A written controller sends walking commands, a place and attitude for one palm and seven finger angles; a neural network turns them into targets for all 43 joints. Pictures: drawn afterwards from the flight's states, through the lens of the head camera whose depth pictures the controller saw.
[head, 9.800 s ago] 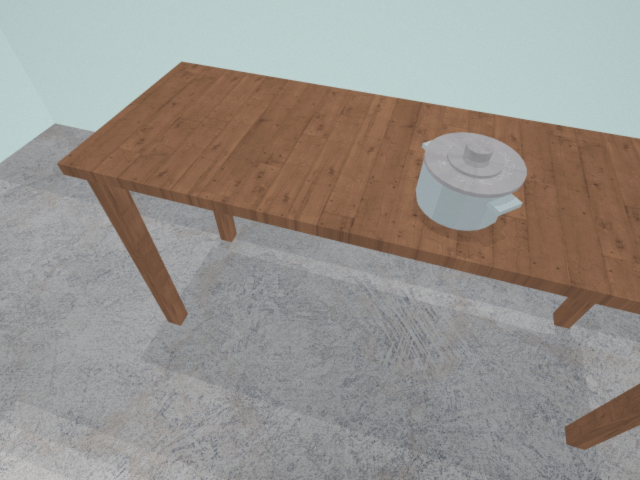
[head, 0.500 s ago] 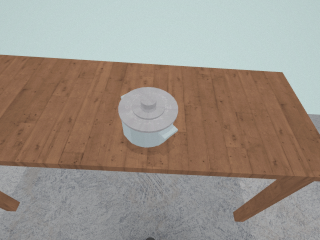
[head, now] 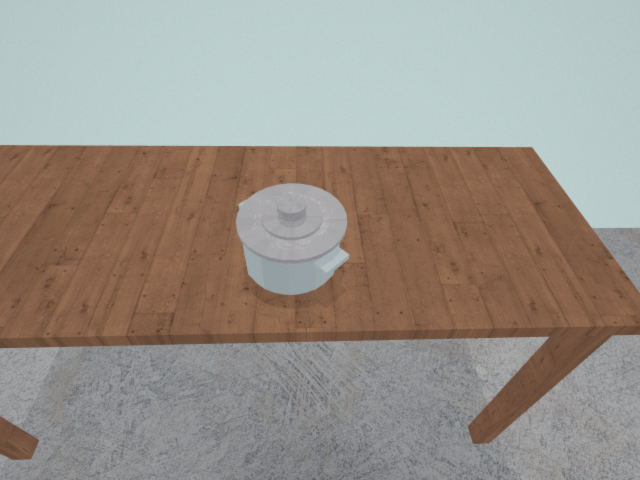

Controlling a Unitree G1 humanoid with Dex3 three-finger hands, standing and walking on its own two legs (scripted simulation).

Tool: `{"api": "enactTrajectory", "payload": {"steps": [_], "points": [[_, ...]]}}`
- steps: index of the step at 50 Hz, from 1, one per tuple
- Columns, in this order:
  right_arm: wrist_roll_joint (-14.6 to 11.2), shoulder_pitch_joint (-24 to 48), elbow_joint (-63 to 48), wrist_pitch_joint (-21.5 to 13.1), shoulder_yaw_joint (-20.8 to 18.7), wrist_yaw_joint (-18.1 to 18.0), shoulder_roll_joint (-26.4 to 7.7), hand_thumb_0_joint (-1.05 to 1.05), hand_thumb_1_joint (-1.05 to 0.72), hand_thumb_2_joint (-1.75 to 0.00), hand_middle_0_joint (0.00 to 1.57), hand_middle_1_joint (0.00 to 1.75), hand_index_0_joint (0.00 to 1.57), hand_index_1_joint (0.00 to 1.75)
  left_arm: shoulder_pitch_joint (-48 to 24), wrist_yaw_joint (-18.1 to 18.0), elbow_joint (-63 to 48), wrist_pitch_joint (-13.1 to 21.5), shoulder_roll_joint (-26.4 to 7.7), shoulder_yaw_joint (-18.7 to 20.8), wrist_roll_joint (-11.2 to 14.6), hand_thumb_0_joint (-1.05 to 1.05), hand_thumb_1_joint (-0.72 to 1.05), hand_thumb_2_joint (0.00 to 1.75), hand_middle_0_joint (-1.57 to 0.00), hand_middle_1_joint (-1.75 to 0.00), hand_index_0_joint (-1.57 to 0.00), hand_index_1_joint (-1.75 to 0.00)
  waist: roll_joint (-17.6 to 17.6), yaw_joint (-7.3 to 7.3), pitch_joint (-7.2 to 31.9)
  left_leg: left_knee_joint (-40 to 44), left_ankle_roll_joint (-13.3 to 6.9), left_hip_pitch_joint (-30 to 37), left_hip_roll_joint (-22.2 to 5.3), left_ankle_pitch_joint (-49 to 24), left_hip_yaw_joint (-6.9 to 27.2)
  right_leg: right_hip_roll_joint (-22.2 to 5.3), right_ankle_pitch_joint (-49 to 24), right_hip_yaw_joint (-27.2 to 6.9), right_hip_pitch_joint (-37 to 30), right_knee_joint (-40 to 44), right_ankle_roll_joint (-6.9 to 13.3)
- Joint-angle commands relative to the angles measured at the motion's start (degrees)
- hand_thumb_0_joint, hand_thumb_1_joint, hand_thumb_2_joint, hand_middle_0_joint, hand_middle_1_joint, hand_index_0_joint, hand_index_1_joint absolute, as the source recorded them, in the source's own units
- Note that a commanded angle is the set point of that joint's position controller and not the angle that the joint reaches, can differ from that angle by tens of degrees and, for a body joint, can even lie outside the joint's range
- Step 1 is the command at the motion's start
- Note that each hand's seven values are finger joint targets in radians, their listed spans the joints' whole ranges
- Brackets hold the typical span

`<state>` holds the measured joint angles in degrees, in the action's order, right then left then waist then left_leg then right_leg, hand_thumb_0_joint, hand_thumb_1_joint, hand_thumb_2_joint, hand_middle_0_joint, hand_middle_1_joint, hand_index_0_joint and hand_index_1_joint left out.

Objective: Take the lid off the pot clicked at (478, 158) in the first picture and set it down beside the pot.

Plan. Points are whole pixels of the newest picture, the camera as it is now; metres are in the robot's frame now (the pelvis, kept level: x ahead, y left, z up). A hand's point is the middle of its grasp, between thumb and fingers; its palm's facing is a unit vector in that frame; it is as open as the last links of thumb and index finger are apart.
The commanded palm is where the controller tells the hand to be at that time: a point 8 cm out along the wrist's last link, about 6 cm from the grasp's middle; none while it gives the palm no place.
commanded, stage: come to a stop and stand still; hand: left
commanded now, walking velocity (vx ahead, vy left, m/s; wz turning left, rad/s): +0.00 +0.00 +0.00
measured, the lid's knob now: (291, 207) +0.49 +0.08 +0.07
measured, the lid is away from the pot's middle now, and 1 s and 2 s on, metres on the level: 0.00 0.00 0.00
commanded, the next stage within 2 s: none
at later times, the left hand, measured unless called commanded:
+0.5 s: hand out of the picture -0.08 +0.17 -0.18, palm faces +0.09 -0.99 -0.11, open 7.3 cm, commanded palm none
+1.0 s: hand out of the picture +0.06 +0.30 -0.18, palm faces +0.08 -0.98 -0.19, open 7.3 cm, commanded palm none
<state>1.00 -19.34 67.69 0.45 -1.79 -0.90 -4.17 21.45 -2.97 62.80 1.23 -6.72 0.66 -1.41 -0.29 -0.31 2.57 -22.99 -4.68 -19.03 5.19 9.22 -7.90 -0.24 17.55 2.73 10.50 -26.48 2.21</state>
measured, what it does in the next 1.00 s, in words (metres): steps to the left: left foot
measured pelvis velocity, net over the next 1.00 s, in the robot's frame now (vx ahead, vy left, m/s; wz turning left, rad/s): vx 0.04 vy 0.11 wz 0.00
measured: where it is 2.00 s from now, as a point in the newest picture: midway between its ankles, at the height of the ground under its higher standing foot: outside the picture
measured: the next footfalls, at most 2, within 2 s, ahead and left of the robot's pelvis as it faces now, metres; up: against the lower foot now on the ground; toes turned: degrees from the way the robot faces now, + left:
left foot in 0.72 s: +0.06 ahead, +0.11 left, +0.00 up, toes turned +0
right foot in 1.18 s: +0.03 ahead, -0.04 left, +0.00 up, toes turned -1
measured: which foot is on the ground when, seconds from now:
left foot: down 0.00-0.62, up 0.64-0.70, down 0.72-1.00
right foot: down 0.00-0.74, up 0.76-1.00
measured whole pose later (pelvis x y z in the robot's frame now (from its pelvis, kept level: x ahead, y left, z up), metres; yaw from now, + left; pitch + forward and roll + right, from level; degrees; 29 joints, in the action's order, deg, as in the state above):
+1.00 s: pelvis +0.04 +0.11 +0.01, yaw +0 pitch +1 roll -3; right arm 0.6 -16.7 67.0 -0.7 -0.9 -1.9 -6.7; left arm 15.6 -3.1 60.7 -0.6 -11.3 2.5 -1.7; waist -1.7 1.5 2.8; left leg -17.8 -9.2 -8.3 7.4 10.9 -2.2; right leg -2.1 23.7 -0.2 17.0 -43.3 -0.4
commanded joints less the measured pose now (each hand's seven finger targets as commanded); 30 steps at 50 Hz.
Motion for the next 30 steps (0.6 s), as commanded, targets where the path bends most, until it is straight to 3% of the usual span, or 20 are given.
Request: {"api": "enactTrajectory", "payload": {"steps": [1,3,4,6,8,10,11,12,13,15,17,19,20,22,24,25,27,28,29,30], "points": [[0.2,-7.8,-0.5,-0.1,-0.5,-0.4,-3.1,0.0,-0.9,-0.9,0.2,0.3,0.2,0.3,1.6,-0.1,-0.1,0.1,-5.3,0.5,0.4,0.0,0.9,0.9,-0.2,-0.3,-0.2,-0.3,-9.6,-3.34,-8.2,-6.5,4.4,11.6,-6.6,7.0,10.0,-12.6,15.4,-13.0,18.6,16.0,7.2],[0.0,-8.1,-0.6,-0.4,-0.3,-0.5,-3.0,0.0,-0.9,-0.9,0.2,0.3,0.2,0.3,-0.7,-0.1,-0.7,0.4,-4.1,0.0,0.6,0.0,0.9,0.9,-0.2,-0.3,-0.2,-0.3,-7.1,-3.94,-10.1,-5.3,3.6,13.2,-8.3,4.0,11.6,-10.9,9.9,-10.0,20.4,12.8,5.7],[-0.1,-7.9,-0.6,-0.8,0.2,-0.5,-3.1,0.0,-0.9,-0.9,0.2,0.3,0.2,0.3,0.7,0.0,-0.2,0.4,-3.2,-0.3,0.7,0.0,0.9,0.9,-0.2,-0.3,-0.2,-0.3,-2.3,-3.35,-10.4,-0.2,3.0,12.0,-9.6,3.5,13.6,-8.4,6.1,-8.0,18.1,9.2,4.1],[-0.1,-5.8,-1.3,-1.1,0.2,-0.7,-4.5,0.0,-0.9,-0.9,0.2,0.3,0.2,0.3,5.4,0.1,1.0,-0.2,-2.3,-0.4,0.6,0.0,0.9,0.9,-0.2,-0.3,-0.2,-0.3,4.3,-0.58,-12.1,9.6,1.7,3.9,-11.9,13.5,18.7,-3.6,4.9,-4.7,10.3,5.5,1.6],[-0.1,-4.3,-1.7,-1.3,-0.1,-0.8,-6.0,0.0,-0.9,-0.9,0.2,0.3,0.2,0.3,10.0,0.0,2.3,-1.1,-2.2,0.1,0.2,0.0,0.9,0.9,-0.2,-0.3,-0.2,-0.3,9.3,1.5,-12.7,18.6,3.4,-1.4,-13.6,24.6,23.8,-1.3,5.5,-1.7,5.9,0.1,0.8],[-0.3,-3.1,-2.4,-1.4,-0.8,-0.9,-7.4,0.0,-0.9,-0.9,0.2,0.3,0.2,0.3,14.1,0.1,3.0,-1.7,-3.0,0.8,-0.3,0.0,0.9,0.9,-0.2,-0.3,-0.2,-0.3,9.7,3.0,-11.8,22.8,8.5,-2.9,-14.0,25.7,23.9,-0.3,6.2,0.4,3.6,-3.9,0.5],[-0.2,-1.9,-2.7,-1.2,-0.8,-0.8,-7.8,0.0,-0.9,-0.9,0.2,0.3,0.2,0.3,17.3,0.0,3.5,-1.8,-3.3,1.2,-0.4,0.0,0.9,0.9,-0.2,-0.3,-0.2,-0.3,9.2,4.06,-9.6,23.2,8.8,-2.5,-13.2,24.1,22.1,-0.4,6.9,0.9,1.8,-3.7,0.5],[-0.2,-0.8,-3.1,-1.0,-1.0,-0.7,-8.0,0.0,-0.9,-0.9,0.2,0.3,0.2,0.3,19.5,-0.1,4.0,-1.6,-3.4,1.5,-0.4,0.0,0.9,0.9,-0.2,-0.3,-0.2,-0.3,6.1,4.69,-7.5,22.0,8.6,-1.1,-12.1,21.3,20.0,-0.2,6.2,1.2,0.1,-1.2,0.8],[-0.2,-0.3,-3.2,-0.9,-1.0,-0.6,-8.0,0.0,-0.9,-0.9,0.2,0.3,0.2,0.3,20.0,-0.2,4.2,-1.2,-3.0,1.5,-0.3,0.0,0.9,0.9,-0.2,-0.3,-0.2,-0.3,3.2,4.54,-5.8,19.1,8.2,1.5,-11.2,18.3,18.4,-0.9,4.8,0.3,-0.2,1.9,1.2],[-0.6,-1.1,-3.2,-0.8,-1.0,-0.4,-6.8,0.0,-0.9,-0.9,0.2,0.3,0.2,0.3,17.4,0.0,3.5,-0.1,-2.5,1.2,-0.1,0.0,0.9,0.9,-0.2,-0.3,-0.2,-0.3,-5.8,2.54,-4.3,11.0,8.1,6.6,-8.6,11.0,14.9,-4.6,4.5,-3.8,2.9,7.6,3.4],[-0.6,-2.8,-2.4,-0.8,-0.5,-0.4,-5.0,0.0,-0.9,-0.9,0.2,0.3,0.2,0.3,11.3,-0.2,2.4,0.8,-2.4,0.7,0.2,0.0,0.9,0.9,-0.2,-0.3,-0.2,-0.3,-10.2,-0.75,-5.5,0.1,5.1,14.3,-7.4,4.1,13.2,-10.5,6.8,-11.0,13.0,12.0,5.9],[-0.5,-5.2,-1.7,-0.9,-0.2,-0.5,-4.1,0.0,-0.9,-0.9,0.2,0.3,0.2,0.3,5.3,-0.2,1.1,1.1,-2.5,0.1,0.3,0.0,0.9,0.9,-0.2,-0.3,-0.2,-0.3,-8.3,-3.19,-5.9,-2.8,3.1,18.5,-8.7,1.7,13.7,-11.7,5.0,-10.8,18.0,12.4,5.9],[-0.6,-5.4,-1.7,-0.9,0.0,-0.5,-4.0,0.0,-0.9,-0.9,0.2,0.3,0.2,0.3,5.1,-0.1,1.0,0.9,-2.4,0.0,0.4,0.0,0.9,0.9,-0.2,-0.3,-0.2,-0.3,-6.4,-3.05,-6.2,-0.5,2.9,18.1,-9.6,1.3,14.7,-10.0,3.0,-8.7,17.4,10.1,4.9],[-0.4,-4.5,-1.4,-1.8,0.6,-0.9,-5.6,0.0,-0.9,-0.9,0.2,0.3,0.2,0.3,8.9,-0.3,2.1,0.1,-1.4,-0.3,0.4,0.0,0.9,0.9,-0.2,-0.3,-0.2,-0.3,3.6,-1.01,-7.4,10.1,3.2,12.2,-13.0,4.0,20.2,-4.6,1.2,-5.2,10.7,4.1,1.3],[-0.4,-2.9,-1.7,-2.0,0.5,-1.2,-7.1,0.0,-0.9,-0.9,0.2,0.3,0.2,0.3,13.5,-0.6,3.9,-0.8,-1.9,0.0,0.2,0.0,0.9,0.9,-0.2,-0.3,-0.2,-0.3,7.0,1.14,-8.5,17.4,6.0,8.0,-14.6,8.7,23.5,-2.9,3.0,-2.6,6.3,0.1,0.0],[-0.6,-2.1,-2.1,-1.9,0.3,-1.3,-7.9,0.0,-0.9,-0.9,0.2,0.3,0.2,0.3,15.0,-0.5,4.3,-1.2,-2.8,0.2,0.0,0.0,0.9,0.9,-0.2,-0.3,-0.2,-0.3,7.4,1.98,-9.7,19.6,9.4,6.0,-14.1,10.1,23.6,-2.4,4.3,-1.7,5.1,-0.3,0.0],[-0.7,1.7,-3.5,-1.3,0.1,-1.5,-9.5,0.0,-0.9,-0.9,0.2,0.3,0.2,0.3,22.4,-0.7,5.6,-1.4,-4.9,1.7,0.1,0.0,0.9,0.9,-0.2,-0.3,-0.2,-0.3,9.9,5.39,-9.0,20.7,21.2,4.6,-10.9,2.8,18.6,-1.6,7.3,1.0,-0.4,3.9,-0.2],[-0.9,3.8,-4.3,-0.8,0.0,-1.3,-9.8,0.0,-0.9,-0.9,0.2,0.3,0.2,0.3,25.6,-0.8,6.4,-1.0,-6.0,2.3,0.2,0.0,0.9,0.9,-0.2,-0.3,-0.2,-0.3,8.8,6.62,-8.4,16.2,22.1,5.4,-7.8,-3.5,14.9,-2.2,5.8,0.8,-2.7,8.5,0.6],[-1.4,4.9,-4.8,-0.6,0.0,-0.9,-8.8,0.0,-0.9,-0.9,0.2,0.3,0.2,0.3,25.4,-0.9,6.4,-0.3,-6.7,2.8,0.4,0.0,0.9,0.9,-0.2,-0.3,-0.2,-0.3,0.8,6.26,-6.9,5.1,21.2,8.7,-4.4,-9.9,10.9,-6.1,4.0,-2.7,-1.7,12.1,3.1],[-2.1,4.8,-4.8,-0.5,-0.6,-0.5,-7.4,0.0,-0.9,-0.9,0.2,0.3,0.2,0.3,19.8,-0.8,5.1,0.2,-7.4,3.3,0.4,0.0,0.9,0.9,-0.2,-0.3,-0.2,-0.3,-11.8,4.66,-6.6,-13.3,17.2,12.2,-2.2,-3.2,10.1,-14.1,1.4,-10.3,5.4,15.7,8.0]]}}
